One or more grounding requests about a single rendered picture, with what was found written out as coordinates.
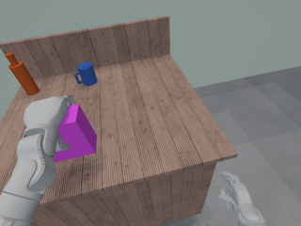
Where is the sponge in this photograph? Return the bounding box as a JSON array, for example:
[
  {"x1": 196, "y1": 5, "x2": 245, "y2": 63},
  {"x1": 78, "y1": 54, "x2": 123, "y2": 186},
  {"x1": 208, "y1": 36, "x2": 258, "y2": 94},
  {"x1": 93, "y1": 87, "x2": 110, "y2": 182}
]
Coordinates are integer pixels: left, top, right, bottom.
[{"x1": 25, "y1": 104, "x2": 97, "y2": 163}]

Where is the right robot forearm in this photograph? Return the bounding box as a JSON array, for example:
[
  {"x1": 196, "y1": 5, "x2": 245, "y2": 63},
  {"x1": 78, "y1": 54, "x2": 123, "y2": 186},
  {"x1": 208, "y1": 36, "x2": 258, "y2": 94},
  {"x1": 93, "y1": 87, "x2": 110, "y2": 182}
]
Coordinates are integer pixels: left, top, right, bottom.
[{"x1": 236, "y1": 203, "x2": 266, "y2": 226}]

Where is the left robot hand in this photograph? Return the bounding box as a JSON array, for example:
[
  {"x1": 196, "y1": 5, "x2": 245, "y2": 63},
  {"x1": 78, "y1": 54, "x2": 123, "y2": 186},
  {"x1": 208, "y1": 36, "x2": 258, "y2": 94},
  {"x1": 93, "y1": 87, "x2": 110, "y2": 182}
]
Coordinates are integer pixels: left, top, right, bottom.
[{"x1": 24, "y1": 94, "x2": 76, "y2": 152}]

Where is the left robot forearm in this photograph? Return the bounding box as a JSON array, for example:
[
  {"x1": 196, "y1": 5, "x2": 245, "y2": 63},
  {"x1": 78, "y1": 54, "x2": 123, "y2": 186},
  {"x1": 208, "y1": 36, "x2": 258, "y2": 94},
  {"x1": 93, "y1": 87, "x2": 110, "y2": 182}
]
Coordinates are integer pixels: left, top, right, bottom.
[{"x1": 0, "y1": 124, "x2": 58, "y2": 226}]

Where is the right robot hand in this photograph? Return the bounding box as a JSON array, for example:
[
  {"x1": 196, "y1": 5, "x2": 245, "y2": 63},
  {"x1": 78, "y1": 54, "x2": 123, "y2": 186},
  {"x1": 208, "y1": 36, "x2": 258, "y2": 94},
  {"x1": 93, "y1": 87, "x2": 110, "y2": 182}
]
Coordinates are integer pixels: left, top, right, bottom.
[{"x1": 218, "y1": 171, "x2": 254, "y2": 213}]

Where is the table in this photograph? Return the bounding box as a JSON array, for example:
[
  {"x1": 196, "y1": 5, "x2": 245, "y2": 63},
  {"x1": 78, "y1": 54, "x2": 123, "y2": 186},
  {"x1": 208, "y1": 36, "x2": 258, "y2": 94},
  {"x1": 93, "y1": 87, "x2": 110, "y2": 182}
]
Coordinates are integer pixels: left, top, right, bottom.
[{"x1": 0, "y1": 16, "x2": 238, "y2": 226}]

